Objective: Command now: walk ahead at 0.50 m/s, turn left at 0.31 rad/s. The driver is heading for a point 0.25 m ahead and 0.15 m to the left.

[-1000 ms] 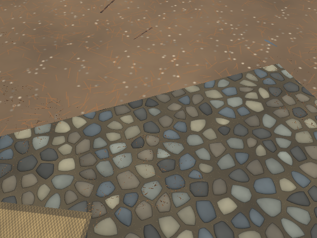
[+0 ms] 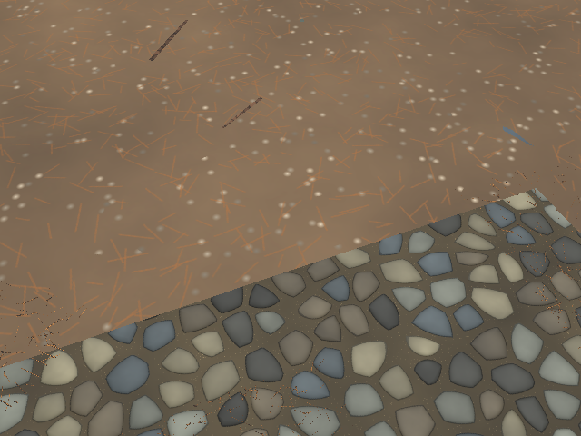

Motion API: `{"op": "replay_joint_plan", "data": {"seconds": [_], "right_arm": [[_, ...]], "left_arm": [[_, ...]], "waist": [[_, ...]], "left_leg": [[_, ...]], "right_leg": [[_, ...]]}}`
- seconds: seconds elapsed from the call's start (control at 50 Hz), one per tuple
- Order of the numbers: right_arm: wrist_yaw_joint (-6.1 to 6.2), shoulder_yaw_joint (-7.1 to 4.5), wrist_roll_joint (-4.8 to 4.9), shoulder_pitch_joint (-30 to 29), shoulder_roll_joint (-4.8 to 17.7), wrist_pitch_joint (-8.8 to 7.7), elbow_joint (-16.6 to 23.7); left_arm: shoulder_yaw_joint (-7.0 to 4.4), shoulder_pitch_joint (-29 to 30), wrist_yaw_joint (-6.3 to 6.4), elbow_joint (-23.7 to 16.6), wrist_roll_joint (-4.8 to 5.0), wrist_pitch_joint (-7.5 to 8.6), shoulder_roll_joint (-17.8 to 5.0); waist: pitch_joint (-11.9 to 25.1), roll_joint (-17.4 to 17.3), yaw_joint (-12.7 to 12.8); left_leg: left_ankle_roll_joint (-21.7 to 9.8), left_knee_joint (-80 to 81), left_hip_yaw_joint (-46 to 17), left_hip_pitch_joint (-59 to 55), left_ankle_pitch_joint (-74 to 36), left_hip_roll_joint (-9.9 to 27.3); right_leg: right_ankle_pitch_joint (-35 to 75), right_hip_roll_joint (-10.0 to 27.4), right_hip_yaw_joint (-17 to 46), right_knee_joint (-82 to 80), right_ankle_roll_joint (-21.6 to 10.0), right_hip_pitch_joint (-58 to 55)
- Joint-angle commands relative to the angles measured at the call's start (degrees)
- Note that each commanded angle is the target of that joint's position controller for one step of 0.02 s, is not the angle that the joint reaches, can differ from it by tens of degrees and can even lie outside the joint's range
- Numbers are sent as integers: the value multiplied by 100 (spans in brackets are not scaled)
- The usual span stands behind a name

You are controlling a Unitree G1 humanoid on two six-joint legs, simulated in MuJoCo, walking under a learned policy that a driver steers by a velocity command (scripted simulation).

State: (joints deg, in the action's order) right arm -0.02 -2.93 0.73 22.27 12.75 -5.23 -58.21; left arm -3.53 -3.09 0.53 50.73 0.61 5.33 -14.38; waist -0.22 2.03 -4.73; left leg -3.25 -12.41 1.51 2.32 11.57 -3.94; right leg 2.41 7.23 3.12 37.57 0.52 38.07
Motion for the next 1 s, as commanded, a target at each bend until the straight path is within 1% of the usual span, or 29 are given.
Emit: {"op": "replay_joint_plan", "data": {"seconds": [0.02, 0.06, 0.1, 0.12, 0.14, 0.16, 0.18, 0.2, 0.22, 0.24, 0.26, 0.28, 0.32, 0.36, 0.38, 0.42, 0.46, 0.5, 0.52, 0.54, 0.56, 0.58, 0.6, 0.62, 0.66, 0.72, 0.78, 0.88, 1.0], "right_arm": [[73, -198, 75, 139, 965, -11, 242], [109, -230, 96, 174, 989, 38, 241], [127, -283, 88, 58, 1073, 94, 294], [125, -262, 73, -35, 1001, 113, 352], [104, -171, 14, -133, 744, 114, 490], [108, -32, -32, 322, 177, 59, 678], [101, 3, 89, 663, 146, -19, 663], [124, -139, 176, 491, 730, -32, 597], [150, -167, 150, 169, 817, 1, 630], [176, -189, 86, 2, 750, 58, 616], [194, -230, 43, -30, 679, 135, 627], [188, -223, 36, 9, 538, 218, 623], [187, -189, 7, -9, 312, 318, 673], [175, -129, -48, -318, 220, 348, 804], [156, -101, -64, -485, 212, 354, 840], [125, -103, -56, -773, 336, 386, 896], [116, -121, -56, -989, 456, 429, 947], [107, -146, -87, -1042, 502, 435, 938], [111, -177, -127, -1026, 576, 432, 904], [141, -242, -167, -994, 837, 430, 907], [187, -303, -167, -1066, 1185, 451, 968], [199, -218, -159, -1168, 904, 488, 915], [147, -165, -111, -1316, 620, 492, 898], [102, -152, -97, -1539, 556, 486, 909], [56, -161, -102, -1687, 597, 430, 907], [74, -175, -58, -1572, 598, 384, 731], [104, -177, -58, -1598, 576, 398, 617], [123, -178, -55, -1710, 540, 459, 456], [149, -170, -58, -1751, 510, 514, 257]], "left_arm": [[-7, 645, -94, -433, 48, 114, -271], [-40, 673, -143, -508, 71, 170, -430], [-119, 326, -149, -465, 83, 228, -647], [-218, -269, -123, -311, 73, 250, -820], [-345, -1265, -77, -110, -2, 280, -1148], [-484, -1983, -47, -29, -155, 252, -1754], [-410, -2064, -100, 37, -193, 215, -1546], [-254, -1594, -122, -81, -157, 223, -998], [-158, -1142, -137, -191, -134, 206, -701], [-96, -805, -172, -181, -126, 186, -533], [-65, -647, -183, -134, -145, 180, -439], [-58, -608, -188, -56, -198, 173, -422], [-64, -605, -148, 88, -247, 189, -487], [-79, -441, -73, 143, -203, 164, -603], [-90, -414, -40, 164, -172, 130, -669], [-114, -554, -4, 268, -121, 56, -800], [-113, -665, 0, 374, -78, -12, -835], [-92, -600, 12, 422, 2, -81, -799], [-62, -696, 18, 471, 37, -106, -702], [-11, -978, 22, 541, -25, -111, -535], [15, -1416, 16, 594, -171, -93, -396], [78, -1745, 52, 682, -165, -123, -125], [79, -1514, 98, 658, -136, -197, -222], [56, -1300, 133, 625, -110, -282, -366], [8, -1210, 183, 679, -121, -410, -546], [15, -1268, 178, 776, -102, -434, -490], [7, -1206, 168, 847, -84, -432, -457], [12, -1216, 179, 979, -82, -490, -379], [32, -1291, 201, 1106, -90, -505, -341]], "waist": [[-439, -526, 55], [-398, -603, 156], [-224, -752, 416], [93, -741, 730], [878, -507, 1147], [1828, 768, 1064], [2309, 1783, 924], [1583, 1036, 845], [1087, 534, 741], [726, 159, 587], [530, 238, 427], [446, 340, 327], [400, 357, 192], [434, 356, 151], [505, 379, 197], [608, 404, 314], [555, 370, 377], [453, 302, 283], [422, 213, 257], [472, -116, 329], [634, -719, 695], [763, -1292, 850], [626, -1176, 733], [419, -1023, 729], [230, -791, 687], [344, -564, 645], [420, -384, 605], [292, -238, 610], [102, -215, 594]], "left_leg": [[-878, 336, -999, 558, -734, 1470], [-783, 43, -1233, 264, -631, 1630], [-668, -392, -1403, 156, -937, 1705], [-544, -1014, -1301, 246, -1500, 1492], [-354, -2405, -1038, 847, -1360, 1108], [88, -4576, -385, 2669, 274, 241], [197, -5745, -816, 3640, 2386, -19], [178, -6275, -1131, 3915, 2175, 283], [187, -6257, -962, 3832, 1811, 493], [236, -5961, -830, 3560, 1572, 660], [241, -5576, -790, 3263, 1367, 834], [256, -5347, -702, 2883, 1208, 858], [319, -4733, -590, 2566, 846, 808], [361, -3735, -488, 2302, 325, 850], [375, -3313, -394, 2073, 8, 828], [410, -2824, -277, 1793, -374, 742], [368, -2461, -260, 1668, -397, 711], [222, -1782, -167, 1315, -653, 639], [110, -1336, -172, 1024, -991, 608], [-28, -1105, -537, 566, -2175, 936], [-291, -1343, -1019, 52, -3248, 1472], [-729, -1253, -1331, 104, -2910, 1770], [-732, -1117, -1380, 444, -1966, 1635], [-523, -1071, -1212, 761, -1379, 1385], [-254, -1193, -884, 970, -1364, 1065], [-201, -1433, -699, 756, -2039, 941], [-229, -1585, -615, 574, -2416, 898], [-207, -1583, -525, 629, -2150, 822], [-126, -1509, -432, 687, -1643, 730]], "right_leg": [[243, -309, -172, -635, 73, -480], [3, -341, -37, -966, 5, -678], [-450, -432, -94, -1101, -99, -1268], [-652, -515, -186, -1225, -223, -2070], [-704, -46, 205, -1040, -514, -3562], [-538, 1349, 2060, -1082, -1167, -5684], [-414, 1884, 3845, -1858, -1688, -6061], [126, 1664, 3069, -1786, -1486, -5385], [1110, 1438, 2018, -1671, -1308, -4585], [1849, 1149, 1295, -1757, -1227, -3829], [2072, 973, 862, -1899, -1161, -3309], [2210, 839, 581, -2056, -1164, -2896], [2684, 721, 179, -2222, -1302, -2561], [2870, 618, -169, -2268, -1290, -2439], [2833, 557, -305, -2286, -1263, -2404], [2513, 565, -340, -2292, -1252, -2517], [1967, 628, -246, -2213, -1231, -2633], [1114, 570, -191, -1966, -1074, -2594], [476, 391, -183, -1770, -883, -2548], [-278, 123, -284, -1478, -583, -2383], [-1490, -359, -614, -1073, -274, -1992], [-2358, -533, -709, -971, -64, -1914], [-2216, -498, -632, -1067, 11, -2102], [-1983, -486, -639, -1181, 15, -2219], [-1726, -459, -647, -1267, -6, -2341], [-1334, -385, -613, -1308, -26, -2520], [-1072, -356, -624, -1287, -13, -2582], [-1135, -354, -648, -1313, 1, -2630], [-1390, -345, -657, -1392, -3, -2541]]}}
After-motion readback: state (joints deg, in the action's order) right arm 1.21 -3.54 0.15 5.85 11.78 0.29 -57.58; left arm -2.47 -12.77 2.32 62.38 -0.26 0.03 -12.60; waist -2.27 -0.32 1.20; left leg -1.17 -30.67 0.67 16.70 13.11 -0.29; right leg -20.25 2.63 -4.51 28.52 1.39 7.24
